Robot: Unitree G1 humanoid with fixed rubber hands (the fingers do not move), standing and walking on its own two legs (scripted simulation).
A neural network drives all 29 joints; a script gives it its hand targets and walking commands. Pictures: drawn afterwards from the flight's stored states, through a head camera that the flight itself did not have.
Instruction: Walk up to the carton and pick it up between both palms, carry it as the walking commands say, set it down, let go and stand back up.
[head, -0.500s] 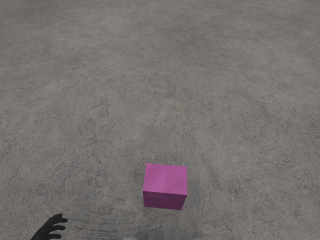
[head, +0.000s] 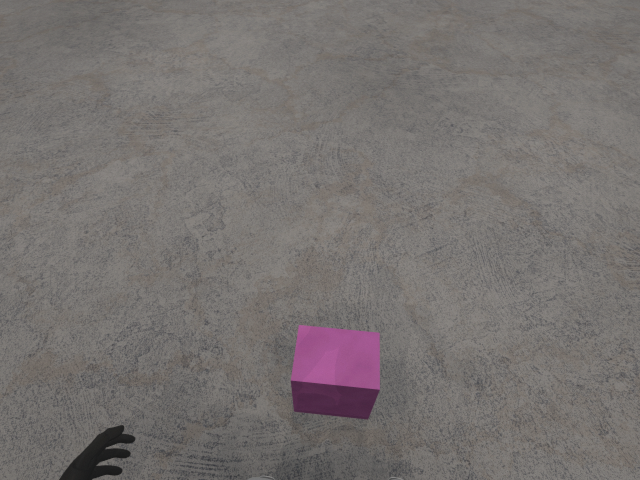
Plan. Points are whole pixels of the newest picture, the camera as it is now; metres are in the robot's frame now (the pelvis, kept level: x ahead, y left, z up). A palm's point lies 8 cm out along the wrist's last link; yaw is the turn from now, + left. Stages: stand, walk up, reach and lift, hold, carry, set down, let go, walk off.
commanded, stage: walk up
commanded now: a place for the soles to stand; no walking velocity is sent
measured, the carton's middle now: (334, 374) +0.50 -0.02 -0.61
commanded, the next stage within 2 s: reach and lift in 0.68 s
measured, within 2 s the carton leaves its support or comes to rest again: neither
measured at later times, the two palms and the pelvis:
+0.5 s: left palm out of the picture +0.13 +0.32 -0.08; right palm out of the picture +0.07 -0.34 -0.07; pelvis -0.01 +0.01 +0.00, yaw +0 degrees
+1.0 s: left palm out of the picture +0.15 +0.25 -0.12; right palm out of the picture +0.15 -0.31 -0.08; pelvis -0.01 -0.01 +0.00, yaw +0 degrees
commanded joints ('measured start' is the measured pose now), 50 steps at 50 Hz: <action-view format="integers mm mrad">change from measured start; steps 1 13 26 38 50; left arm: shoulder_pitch -78 -76 -74 -134 -329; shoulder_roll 159 180 196 26 44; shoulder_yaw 111 102 99 252 294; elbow -41 -32 -16 -205 -254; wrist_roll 12 22 29 71 87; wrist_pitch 3 -5 -9 17 6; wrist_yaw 6 8 8 -21 10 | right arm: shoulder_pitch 49 146 135 -199 -335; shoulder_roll -296 -240 -235 -30 78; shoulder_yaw -75 -78 -73 -245 -158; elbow -55 -4 0 -363 -292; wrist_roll -27 -26 -20 -88 -18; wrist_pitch -30 -21 -19 89 115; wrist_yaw -13 -5 -3 71 28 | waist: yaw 18 -25 -37 -64 55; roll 190 110 66 10 32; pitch -55 -77 -65 87 -184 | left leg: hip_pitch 18 37 23 -101 -201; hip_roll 235 94 47 -41 -13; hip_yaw -512 -168 -72 156 173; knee -337 -242 -191 -116 -73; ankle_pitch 164 51 77 27 33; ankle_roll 241 129 113 8 -5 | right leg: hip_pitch -97 -48 -23 -54 220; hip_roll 33 -74 -111 115 61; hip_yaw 121 90 139 107 235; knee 39 -77 -166 -312 -178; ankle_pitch -138 -152 -88 -147 239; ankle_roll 4 -39 -62 45 91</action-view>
